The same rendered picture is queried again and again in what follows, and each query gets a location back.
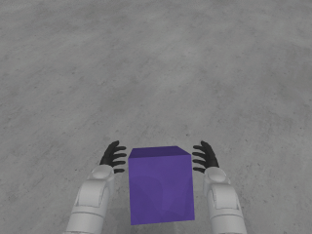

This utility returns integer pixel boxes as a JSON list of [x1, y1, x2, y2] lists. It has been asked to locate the left robot hand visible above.
[[99, 140, 127, 174]]

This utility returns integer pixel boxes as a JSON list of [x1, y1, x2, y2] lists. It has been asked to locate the right robot hand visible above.
[[192, 141, 219, 174]]

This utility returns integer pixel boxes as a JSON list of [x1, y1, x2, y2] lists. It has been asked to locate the carton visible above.
[[128, 145, 195, 225]]

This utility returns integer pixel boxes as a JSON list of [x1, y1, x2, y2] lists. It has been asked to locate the robot right forearm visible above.
[[203, 167, 248, 234]]

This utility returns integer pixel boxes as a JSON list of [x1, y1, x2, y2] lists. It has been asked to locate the robot left forearm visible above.
[[61, 164, 115, 234]]

